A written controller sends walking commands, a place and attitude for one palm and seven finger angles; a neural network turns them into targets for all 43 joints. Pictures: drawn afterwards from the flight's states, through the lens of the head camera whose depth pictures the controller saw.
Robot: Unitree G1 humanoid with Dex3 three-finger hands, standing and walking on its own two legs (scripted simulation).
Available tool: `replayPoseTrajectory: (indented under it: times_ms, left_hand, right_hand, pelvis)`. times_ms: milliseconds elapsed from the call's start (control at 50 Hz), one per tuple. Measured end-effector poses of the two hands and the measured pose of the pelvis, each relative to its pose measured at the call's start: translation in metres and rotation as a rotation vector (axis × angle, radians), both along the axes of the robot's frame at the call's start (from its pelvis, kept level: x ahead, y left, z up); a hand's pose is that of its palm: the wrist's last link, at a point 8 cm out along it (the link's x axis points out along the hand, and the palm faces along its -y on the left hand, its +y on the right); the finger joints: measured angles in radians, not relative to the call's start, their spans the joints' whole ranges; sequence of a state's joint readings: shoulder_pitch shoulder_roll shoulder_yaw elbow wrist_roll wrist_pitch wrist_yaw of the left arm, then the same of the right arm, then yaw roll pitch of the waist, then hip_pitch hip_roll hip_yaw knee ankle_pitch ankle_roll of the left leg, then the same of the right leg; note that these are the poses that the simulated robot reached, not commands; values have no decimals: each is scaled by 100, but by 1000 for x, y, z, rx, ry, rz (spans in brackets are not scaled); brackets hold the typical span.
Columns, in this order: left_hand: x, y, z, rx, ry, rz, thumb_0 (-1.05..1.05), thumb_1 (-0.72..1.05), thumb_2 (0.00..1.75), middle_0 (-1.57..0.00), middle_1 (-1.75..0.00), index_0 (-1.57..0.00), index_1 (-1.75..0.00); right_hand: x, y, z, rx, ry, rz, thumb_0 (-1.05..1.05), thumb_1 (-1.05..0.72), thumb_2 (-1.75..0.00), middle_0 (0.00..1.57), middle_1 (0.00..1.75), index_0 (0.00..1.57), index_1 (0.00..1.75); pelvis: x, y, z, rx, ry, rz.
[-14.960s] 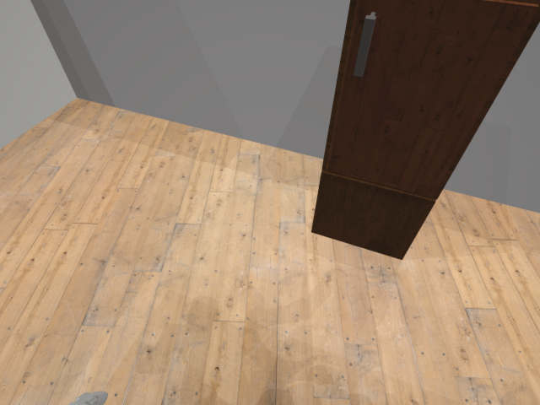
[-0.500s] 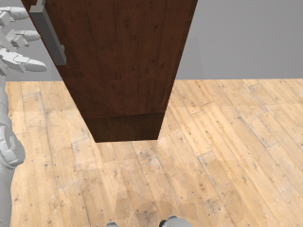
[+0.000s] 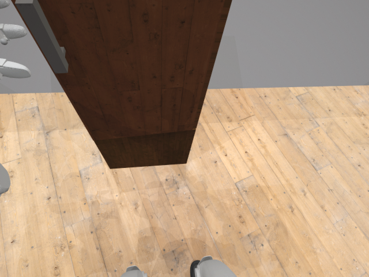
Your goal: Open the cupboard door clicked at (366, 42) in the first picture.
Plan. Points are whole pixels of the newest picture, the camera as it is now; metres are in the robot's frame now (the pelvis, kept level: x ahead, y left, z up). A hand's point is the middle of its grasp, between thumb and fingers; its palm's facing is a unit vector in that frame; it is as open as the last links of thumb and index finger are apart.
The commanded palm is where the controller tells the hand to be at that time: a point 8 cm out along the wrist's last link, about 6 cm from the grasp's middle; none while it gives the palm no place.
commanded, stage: move the hooked fingers beside the handle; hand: left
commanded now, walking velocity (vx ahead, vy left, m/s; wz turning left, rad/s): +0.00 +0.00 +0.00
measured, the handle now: (47, 31) +0.56 +0.20 +0.16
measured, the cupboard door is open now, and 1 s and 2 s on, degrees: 4 4 4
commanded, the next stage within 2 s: slide the fingers in behind the handle in 0.58 s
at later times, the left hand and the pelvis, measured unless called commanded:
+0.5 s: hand out of the picture +0.53 +0.26 +0.17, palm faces +0.00 -1.00 +0.00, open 14.0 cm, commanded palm +0.51 +0.30 +0.15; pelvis +0.00 +0.00 +0.00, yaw +0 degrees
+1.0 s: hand (13, 44) +0.53 +0.24 +0.16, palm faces +0.00 -1.00 -0.01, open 14.0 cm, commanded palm +0.51 +0.27 +0.15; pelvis +0.00 +0.00 +0.00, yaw +0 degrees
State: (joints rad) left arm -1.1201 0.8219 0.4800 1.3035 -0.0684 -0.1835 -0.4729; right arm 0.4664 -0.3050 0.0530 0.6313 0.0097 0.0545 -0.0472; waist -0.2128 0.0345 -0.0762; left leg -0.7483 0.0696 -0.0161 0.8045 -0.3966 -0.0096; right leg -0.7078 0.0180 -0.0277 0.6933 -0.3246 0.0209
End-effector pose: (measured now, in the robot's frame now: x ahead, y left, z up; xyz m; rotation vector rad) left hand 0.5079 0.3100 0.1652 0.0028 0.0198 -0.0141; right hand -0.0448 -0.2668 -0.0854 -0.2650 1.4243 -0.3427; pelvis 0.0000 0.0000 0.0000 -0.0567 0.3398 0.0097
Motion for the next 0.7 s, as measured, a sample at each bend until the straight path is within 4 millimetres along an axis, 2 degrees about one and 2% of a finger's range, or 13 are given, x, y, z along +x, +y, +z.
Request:
replayPoseTrajectory:
  times_ms: [180,380,700]
  left_hand:
    - [-3,-8,-2,-16,3,-7,-1,-50,30,-30,-120,-30,-120]
    - [-3,-2,0,-6,8,12,-1,-50,30,-30,-120,-30,-120]
    - [-2,9,-5,-14,7,2,-1,-50,30,-30,-120,-30,-120]
  right_hand:
    - [7,4,-1,15,-21,4,0,-91,-90,21,30,20,30]
    - [20,5,-4,12,-67,16,0,-91,-90,21,30,20,30]
    - [9,2,1,-9,-17,14,0,-91,-90,21,30,20,30]
  pelvis:
    - [3,2,1,-1,-13,2]
    - [0,2,0,-1,-13,2]
    - [1,4,-1,-6,2,3]
